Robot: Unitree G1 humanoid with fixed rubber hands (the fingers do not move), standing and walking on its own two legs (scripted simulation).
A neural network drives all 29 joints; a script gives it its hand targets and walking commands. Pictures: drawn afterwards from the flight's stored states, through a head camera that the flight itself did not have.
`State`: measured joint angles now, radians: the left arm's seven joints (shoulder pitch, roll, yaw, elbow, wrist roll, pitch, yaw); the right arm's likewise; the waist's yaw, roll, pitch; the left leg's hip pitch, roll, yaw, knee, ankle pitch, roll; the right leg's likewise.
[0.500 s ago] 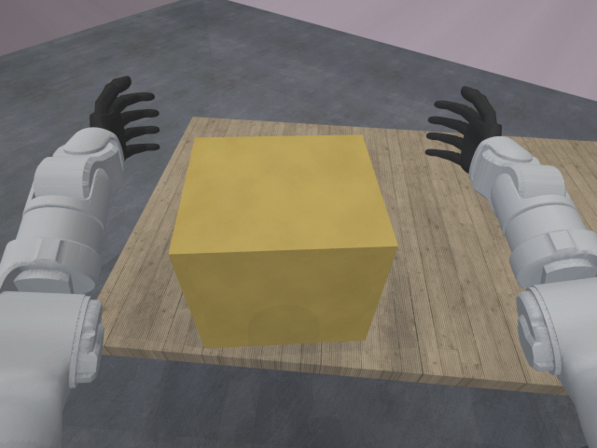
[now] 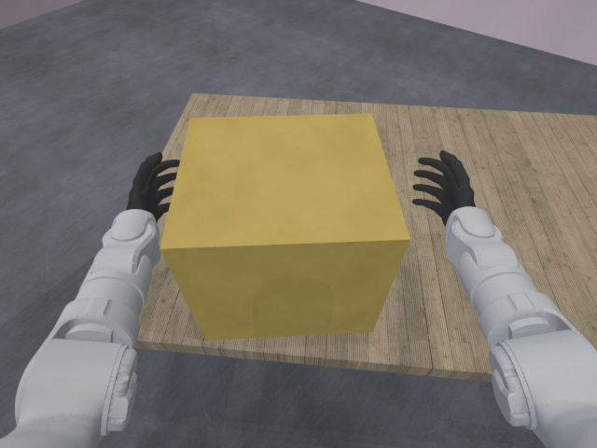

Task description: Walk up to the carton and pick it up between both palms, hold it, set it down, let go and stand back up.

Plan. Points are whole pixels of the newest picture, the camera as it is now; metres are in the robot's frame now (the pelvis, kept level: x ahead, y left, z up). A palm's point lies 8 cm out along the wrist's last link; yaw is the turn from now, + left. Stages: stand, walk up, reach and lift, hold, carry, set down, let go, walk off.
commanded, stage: reach and lift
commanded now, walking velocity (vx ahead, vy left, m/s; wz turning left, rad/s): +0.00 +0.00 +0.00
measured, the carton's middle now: (285, 230) +0.44 +0.03 +0.05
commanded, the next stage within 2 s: none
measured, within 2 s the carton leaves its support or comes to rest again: neither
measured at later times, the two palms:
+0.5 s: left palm (157, 207) +0.44 +0.21 +0.09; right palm (441, 204) +0.44 -0.19 +0.09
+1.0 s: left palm (159, 209) +0.44 +0.20 +0.10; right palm (417, 205) +0.44 -0.15 +0.10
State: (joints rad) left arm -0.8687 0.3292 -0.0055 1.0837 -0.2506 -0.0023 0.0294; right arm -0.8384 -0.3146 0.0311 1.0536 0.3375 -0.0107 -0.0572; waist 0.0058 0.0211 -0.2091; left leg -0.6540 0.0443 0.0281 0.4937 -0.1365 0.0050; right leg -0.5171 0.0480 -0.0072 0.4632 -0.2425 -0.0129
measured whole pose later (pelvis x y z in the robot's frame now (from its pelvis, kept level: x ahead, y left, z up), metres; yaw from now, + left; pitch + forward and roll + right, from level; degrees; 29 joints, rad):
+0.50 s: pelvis +0.00 +0.00 +0.00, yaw -1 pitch +19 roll -2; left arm -0.93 0.27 0.03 1.18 -0.20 -0.11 0.06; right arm -0.90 -0.28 0.04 1.15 0.33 -0.08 -0.07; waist 0.01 0.02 -0.24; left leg -0.71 0.05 0.03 0.52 -0.14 0.01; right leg -0.57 0.05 -0.01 0.48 -0.24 -0.01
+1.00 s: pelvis +0.00 +0.01 +0.00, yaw +0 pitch +16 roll -3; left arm -0.93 0.18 0.16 1.16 -0.03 -0.09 0.11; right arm -0.90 -0.16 -0.20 1.14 0.10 -0.09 -0.08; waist 0.01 0.01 -0.19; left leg -0.63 0.04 0.02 0.48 -0.13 0.02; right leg -0.48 0.04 -0.01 0.41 -0.21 0.00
